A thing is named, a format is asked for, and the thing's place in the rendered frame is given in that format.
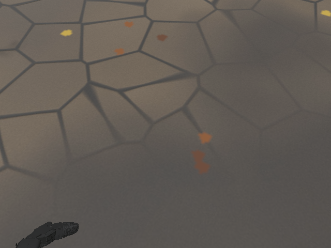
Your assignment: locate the robot left hand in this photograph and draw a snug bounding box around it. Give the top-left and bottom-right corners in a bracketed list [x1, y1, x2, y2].
[16, 222, 79, 248]

